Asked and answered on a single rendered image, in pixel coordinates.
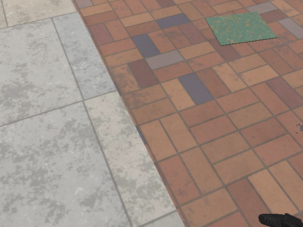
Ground right robot hand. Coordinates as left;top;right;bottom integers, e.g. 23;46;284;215
258;213;303;227

